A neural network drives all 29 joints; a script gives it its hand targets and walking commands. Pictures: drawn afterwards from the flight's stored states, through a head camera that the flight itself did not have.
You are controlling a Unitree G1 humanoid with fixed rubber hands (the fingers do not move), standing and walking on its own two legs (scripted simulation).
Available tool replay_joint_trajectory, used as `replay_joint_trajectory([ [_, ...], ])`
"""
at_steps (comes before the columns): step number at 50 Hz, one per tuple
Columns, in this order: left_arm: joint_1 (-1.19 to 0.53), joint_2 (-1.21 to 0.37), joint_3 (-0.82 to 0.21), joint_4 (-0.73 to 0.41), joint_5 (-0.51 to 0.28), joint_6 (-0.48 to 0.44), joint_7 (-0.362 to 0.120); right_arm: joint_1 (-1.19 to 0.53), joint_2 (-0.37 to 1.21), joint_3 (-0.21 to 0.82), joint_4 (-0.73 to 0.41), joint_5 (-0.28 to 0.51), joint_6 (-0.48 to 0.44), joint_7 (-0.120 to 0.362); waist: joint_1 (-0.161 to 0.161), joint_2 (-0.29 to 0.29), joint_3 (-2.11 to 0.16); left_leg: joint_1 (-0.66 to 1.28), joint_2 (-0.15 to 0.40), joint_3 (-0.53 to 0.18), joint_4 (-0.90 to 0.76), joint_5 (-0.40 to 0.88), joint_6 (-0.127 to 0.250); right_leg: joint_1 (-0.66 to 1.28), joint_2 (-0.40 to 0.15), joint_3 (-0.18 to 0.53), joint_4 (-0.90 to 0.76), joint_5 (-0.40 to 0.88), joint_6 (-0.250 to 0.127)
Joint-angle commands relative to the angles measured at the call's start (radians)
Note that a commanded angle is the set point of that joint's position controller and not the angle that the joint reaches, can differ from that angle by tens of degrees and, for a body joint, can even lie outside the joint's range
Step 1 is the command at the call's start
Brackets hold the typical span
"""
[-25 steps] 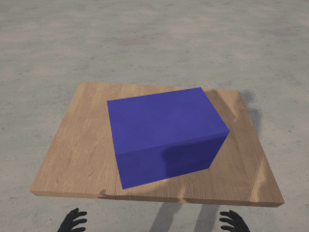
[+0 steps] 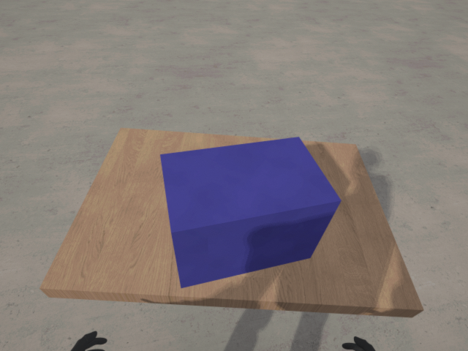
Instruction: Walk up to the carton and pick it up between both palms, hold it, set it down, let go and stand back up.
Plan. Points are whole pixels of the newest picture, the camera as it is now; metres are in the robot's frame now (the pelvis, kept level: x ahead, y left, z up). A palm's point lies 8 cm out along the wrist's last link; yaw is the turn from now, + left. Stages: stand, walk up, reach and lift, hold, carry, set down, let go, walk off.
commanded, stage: stand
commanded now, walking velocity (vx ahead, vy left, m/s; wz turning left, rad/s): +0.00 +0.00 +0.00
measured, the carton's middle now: (241, 210) +0.43 +0.01 -0.03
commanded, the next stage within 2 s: none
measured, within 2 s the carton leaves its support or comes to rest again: neither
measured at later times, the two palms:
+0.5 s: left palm out of the picture +0.02 +0.31 -0.12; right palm out of the picture +0.10 -0.28 -0.10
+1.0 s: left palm out of the picture +0.01 +0.31 -0.12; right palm out of the picture +0.08 -0.28 -0.10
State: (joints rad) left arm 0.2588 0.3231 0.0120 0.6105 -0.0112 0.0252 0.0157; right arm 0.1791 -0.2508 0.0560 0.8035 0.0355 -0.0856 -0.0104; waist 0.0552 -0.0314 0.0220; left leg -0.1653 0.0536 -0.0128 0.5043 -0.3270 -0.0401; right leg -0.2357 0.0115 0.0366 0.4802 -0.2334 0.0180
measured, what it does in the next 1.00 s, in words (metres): stands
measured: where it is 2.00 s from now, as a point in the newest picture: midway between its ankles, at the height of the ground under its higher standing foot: outside the picture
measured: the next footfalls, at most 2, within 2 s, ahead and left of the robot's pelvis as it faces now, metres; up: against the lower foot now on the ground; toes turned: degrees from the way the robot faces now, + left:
none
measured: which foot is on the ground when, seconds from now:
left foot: down 0.00-1.00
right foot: down 0.00-1.00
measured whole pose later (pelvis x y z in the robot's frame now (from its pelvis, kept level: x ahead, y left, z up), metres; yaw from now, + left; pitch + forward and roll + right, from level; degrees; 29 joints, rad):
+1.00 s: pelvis -0.01 +0.00 +0.00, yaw +0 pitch -2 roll -1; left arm 0.23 0.40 0.01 1.06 -0.01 -0.02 0.00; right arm 0.22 -0.33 0.06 0.91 0.04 0.00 0.00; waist 0.06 -0.02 0.02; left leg -0.17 0.05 -0.01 0.50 -0.31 -0.04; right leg -0.24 0.01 0.04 0.47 -0.21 0.01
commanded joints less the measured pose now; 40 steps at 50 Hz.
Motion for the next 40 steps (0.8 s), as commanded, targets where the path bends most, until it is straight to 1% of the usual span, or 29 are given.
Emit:
replay_joint_trajectory([
  [1,-0.097,0.174,0.033,0.054,0.057,-0.060,-0.017,0.021,-0.262,-0.116,-0.056,-0.082,0.028,-0.005,-0.047,0.031,-0.041,-0.072,0.035,-0.044,-0.109,0.140,0.067,0.058,-0.104,0.040,-0.050,0.083,-0.040],
  [3,-0.082,0.195,0.030,0.099,0.053,-0.066,-0.018,0.017,-0.279,-0.112,-0.044,-0.081,0.033,0.001,-0.048,0.062,-0.045,-0.072,0.032,-0.044,-0.113,0.133,0.067,0.066,-0.101,0.049,-0.058,0.087,-0.039],
  [4,-0.096,0.210,0.029,0.119,0.053,-0.067,-0.018,0.014,-0.287,-0.113,-0.035,-0.080,0.038,0.003,-0.045,0.046,-0.037,-0.070,0.032,-0.043,-0.113,0.137,0.068,0.066,-0.101,0.049,-0.062,0.098,-0.039],
  [5,-0.094,0.218,0.031,0.141,0.049,-0.067,-0.019,0.010,-0.285,-0.106,-0.029,-0.081,0.039,0.004,-0.044,0.069,-0.044,-0.064,0.037,-0.045,-0.111,0.146,0.071,0.069,-0.105,0.053,-0.062,0.114,-0.044],
  [6,-0.102,0.222,0.027,0.155,0.049,-0.070,-0.019,0.021,-0.284,-0.105,-0.028,-0.077,0.039,0.003,-0.048,0.056,-0.048,-0.064,0.038,-0.046,-0.112,0.162,0.069,0.071,-0.109,0.056,-0.057,0.134,-0.044],
  [7,-0.093,0.231,0.026,0.180,0.047,-0.070,-0.020,0.016,-0.294,-0.100,-0.017,-0.075,0.041,0.003,-0.042,0.065,-0.062,-0.053,0.039,-0.048,-0.112,0.167,0.070,0.087,-0.110,0.057,-0.060,0.156,-0.044],
  [8,-0.092,0.246,0.026,0.202,0.044,-0.070,-0.020,0.018,-0.303,-0.100,-0.012,-0.074,0.046,0.003,-0.041,0.053,-0.055,-0.042,0.041,-0.050,-0.118,0.171,0.068,0.078,-0.108,0.058,-0.058,0.150,-0.045],
  [9,-0.095,0.240,0.024,0.217,0.044,-0.069,-0.017,0.014,-0.309,-0.102,-0.006,-0.074,0.047,0.004,-0.046,0.082,-0.062,-0.035,0.041,-0.046,-0.113,0.179,0.070,0.077,-0.108,0.061,-0.062,0.166,-0.048],
  [10,-0.096,0.244,0.023,0.231,0.040,-0.069,-0.018,0.027,-0.313,-0.102,-0.003,-0.071,0.049,0.003,-0.049,0.085,-0.053,-0.035,0.043,-0.051,-0.116,0.202,0.071,0.079,-0.110,0.060,-0.059,0.181,-0.050],
  [12,-0.082,0.246,0.019,0.265,0.035,-0.068,-0.018,0.018,-0.320,-0.095,0.015,-0.067,0.052,0.005,-0.039,0.081,-0.070,-0.031,0.046,-0.053,-0.115,0.221,0.069,0.103,-0.111,0.059,-0.060,0.216,-0.049],
  [14,-0.084,0.255,0.021,0.288,0.036,-0.069,-0.017,0.024,-0.330,-0.097,0.029,-0.065,0.055,0.002,-0.043,0.094,-0.068,-0.021,0.047,-0.048,-0.112,0.243,0.068,0.100,-0.113,0.060,-0.057,0.236,-0.051],
  [16,-0.088,0.251,0.015,0.312,0.033,-0.068,-0.016,0.014,-0.318,-0.093,0.025,-0.062,0.053,0.001,-0.044,0.084,-0.062,-0.012,0.050,-0.052,-0.106,0.255,0.066,0.093,-0.116,0.065,-0.066,0.255,-0.054],
  [17,-0.081,0.254,0.016,0.321,0.033,-0.069,-0.013,0.026,-0.329,-0.095,0.031,-0.059,0.053,0.000,-0.043,0.077,-0.065,0.000,0.051,-0.054,-0.111,0.244,0.067,0.090,-0.117,0.070,-0.067,0.251,-0.059],
  [19,-0.081,0.254,0.015,0.332,0.029,-0.069,-0.016,0.020,-0.325,-0.090,0.040,-0.061,0.057,0.000,-0.042,0.087,-0.080,0.011,0.056,-0.055,-0.111,0.268,0.070,0.099,-0.115,0.062,-0.065,0.261,-0.055],
  [21,-0.088,0.259,0.013,0.347,0.031,-0.069,-0.014,0.003,-0.321,-0.087,0.037,-0.060,0.059,-0.001,-0.045,0.109,-0.065,-0.009,0.052,-0.051,-0.120,0.243,0.067,0.101,-0.114,0.061,-0.066,0.252,-0.054],
  [22,-0.082,0.263,0.015,0.356,0.030,-0.067,-0.013,0.002,-0.325,-0.091,0.039,-0.059,0.060,-0.002,-0.040,0.109,-0.063,-0.002,0.052,-0.048,-0.119,0.239,0.069,0.096,-0.115,0.063,-0.070,0.241,-0.053],
  [23,-0.101,0.260,0.017,0.356,0.032,-0.063,-0.012,0.001,-0.321,-0.087,0.043,-0.058,0.062,-0.004,-0.044,0.084,-0.061,-0.008,0.055,-0.051,-0.122,0.241,0.067,0.091,-0.113,0.062,-0.072,0.242,-0.054],
  [25,-0.080,0.259,0.015,0.369,0.028,-0.068,-0.013,0.013,-0.328,-0.088,0.051,-0.055,0.061,-0.004,-0.038,0.118,-0.054,0.001,0.054,-0.049,-0.120,0.239,0.069,0.086,-0.116,0.071,-0.080,0.247,-0.056],
  [26,-0.080,0.261,0.014,0.379,0.029,-0.069,-0.012,0.011,-0.324,-0.087,0.055,-0.057,0.063,-0.003,-0.047,0.105,-0.069,0.011,0.057,-0.053,-0.123,0.236,0.068,0.090,-0.114,0.067,-0.076,0.253,-0.055],
  [28,-0.088,0.262,0.014,0.385,0.029,-0.067,-0.012,0.014,-0.325,-0.090,0.053,-0.056,0.062,-0.005,-0.048,0.105,-0.050,-0.001,0.054,-0.048,-0.125,0.215,0.067,0.079,-0.115,0.068,-0.081,0.227,-0.055],
  [30,-0.094,0.254,0.011,0.389,0.027,-0.066,-0.013,0.006,-0.328,-0.089,0.062,-0.057,0.063,-0.005,-0.042,0.116,-0.041,-0.017,0.056,-0.055,-0.132,0.199,0.068,0.077,-0.111,0.066,-0.081,0.203,-0.054],
  [31,-0.090,0.262,0.014,0.396,0.028,-0.066,-0.015,-0.001,-0.332,-0.091,0.065,-0.058,0.065,-0.005,-0.037,0.098,-0.041,-0.015,0.061,-0.058,-0.134,0.199,0.068,0.082,-0.113,0.065,-0.081,0.204,-0.057],
  [32,-0.087,0.257,0.013,0.394,0.024,-0.067,-0.015,0.000,-0.328,-0.091,0.062,-0.058,0.065,-0.004,-0.035,0.096,-0.047,-0.016,0.058,-0.052,-0.136,0.196,0.068,0.092,-0.113,0.066,-0.082,0.221,-0.055],
  [34,-0.085,0.261,0.012,0.404,0.028,-0.068,-0.015,-0.001,-0.330,-0.087,0.069,-0.055,0.065,-0.005,-0.037,0.122,-0.053,-0.008,0.053,-0.049,-0.133,0.208,0.066,0.095,-0.116,0.072,-0.085,0.234,-0.058],
  [35,-0.086,0.261,0.011,0.408,0.028,-0.068,-0.014,0.004,-0.323,-0.085,0.070,-0.051,0.063,-0.006,-0.045,0.109,-0.042,-0.007,0.059,-0.056,-0.131,0.205,0.068,0.081,-0.123,0.078,-0.083,0.229,-0.059],
  [37,-0.087,0.259,0.013,0.414,0.023,-0.068,-0.011,0.006,-0.327,-0.091,0.077,-0.053,0.065,-0.003,-0.041,0.118,-0.045,-0.006,0.059,-0.050,-0.129,0.220,0.068,0.087,-0.119,0.071,-0.084,0.240,-0.057],
  [38,-0.085,0.260,0.013,0.417,0.025,-0.069,-0.011,0.008,-0.320,-0.085,0.076,-0.051,0.065,-0.005,-0.043,0.105,-0.046,0.000,0.059,-0.050,-0.123,0.214,0.067,0.094,-0.121,0.076,-0.089,0.239,-0.063],
  [39,-0.098,0.258,0.012,0.414,0.023,-0.069,-0.012,-0.004,-0.326,-0.091,0.074,-0.050,0.066,-0.006,-0.046,0.119,-0.057,0.003,0.059,-0.049,-0.124,0.226,0.069,0.093,-0.125,0.077,-0.090,0.259,-0.059],
  [40,-0.092,0.271,0.016,0.424,0.025,-0.070,-0.011,0.006,-0.327,-0.088,0.079,-0.052,0.065,-0.006,-0.048,0.103,-0.059,0.008,0.061,-0.054,-0.127,0.228,0.070,0.098,-0.121,0.074,-0.085,0.253,-0.059],
])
